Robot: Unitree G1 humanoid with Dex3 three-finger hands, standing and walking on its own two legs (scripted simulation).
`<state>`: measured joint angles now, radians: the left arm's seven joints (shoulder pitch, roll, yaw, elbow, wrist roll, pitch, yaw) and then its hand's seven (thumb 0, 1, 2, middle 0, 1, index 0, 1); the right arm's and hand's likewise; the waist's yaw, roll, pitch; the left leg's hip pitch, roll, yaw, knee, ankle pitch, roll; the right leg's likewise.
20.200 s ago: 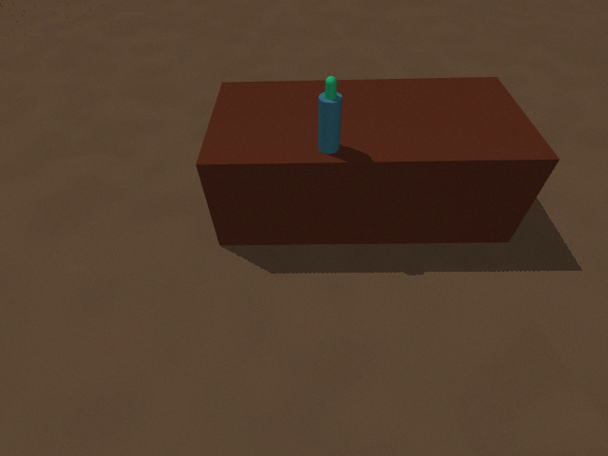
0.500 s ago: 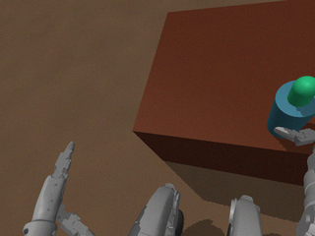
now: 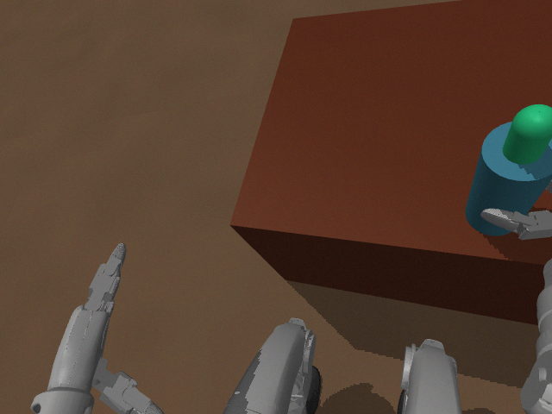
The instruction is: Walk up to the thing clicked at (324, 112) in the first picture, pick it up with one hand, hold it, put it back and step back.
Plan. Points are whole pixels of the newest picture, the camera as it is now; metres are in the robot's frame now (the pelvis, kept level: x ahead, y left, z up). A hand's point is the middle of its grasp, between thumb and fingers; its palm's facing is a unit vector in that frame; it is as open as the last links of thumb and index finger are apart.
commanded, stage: lower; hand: right
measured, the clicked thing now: (510, 175) +0.47 -0.19 +0.00
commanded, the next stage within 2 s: open in 0.02 s
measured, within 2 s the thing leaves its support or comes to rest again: rests again in 0.42 s
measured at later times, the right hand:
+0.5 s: hand (538, 192) +0.47 -0.24 -0.04, palm faces +0.24 +0.97 +0.02, open 10.7 cm
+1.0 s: hand out of the picture +0.46 -0.27 +0.02, palm faces +0.28 +0.96 -0.02, open 16.5 cm
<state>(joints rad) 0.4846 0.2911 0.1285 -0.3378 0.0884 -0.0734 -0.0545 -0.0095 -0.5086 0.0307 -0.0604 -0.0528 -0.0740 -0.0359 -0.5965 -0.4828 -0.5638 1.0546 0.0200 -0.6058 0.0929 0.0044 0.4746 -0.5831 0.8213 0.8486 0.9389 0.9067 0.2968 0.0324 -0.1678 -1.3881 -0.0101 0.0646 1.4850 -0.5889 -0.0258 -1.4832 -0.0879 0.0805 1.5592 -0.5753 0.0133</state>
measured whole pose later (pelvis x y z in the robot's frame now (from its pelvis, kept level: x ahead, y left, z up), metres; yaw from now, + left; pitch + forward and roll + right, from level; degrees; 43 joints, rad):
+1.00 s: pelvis +0.01 +0.00 +0.02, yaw +0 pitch +26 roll +6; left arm 0.52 0.26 0.09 -0.28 0.07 -0.06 -0.04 -0.01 -0.52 0.04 -0.06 -0.05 -0.07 -0.05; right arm -0.54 -0.52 -0.61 0.91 0.04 -0.51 0.13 -0.01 0.44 -0.11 0.16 0.14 0.16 0.14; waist 0.26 0.03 -0.17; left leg -1.30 -0.02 0.07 1.41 -0.57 -0.02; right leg -1.39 -0.09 0.08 1.49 -0.57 0.02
